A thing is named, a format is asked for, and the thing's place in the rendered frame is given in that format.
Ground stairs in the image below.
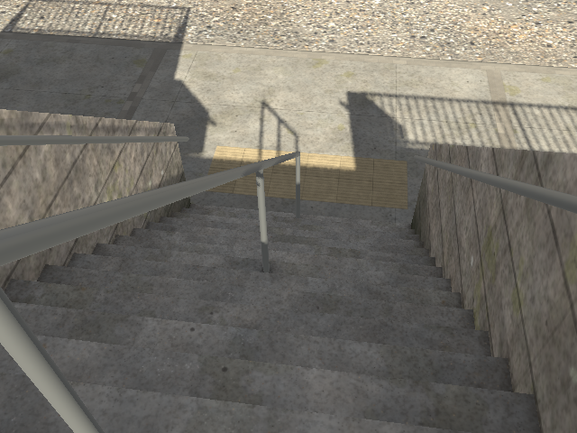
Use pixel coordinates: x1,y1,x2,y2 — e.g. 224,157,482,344
0,204,541,433

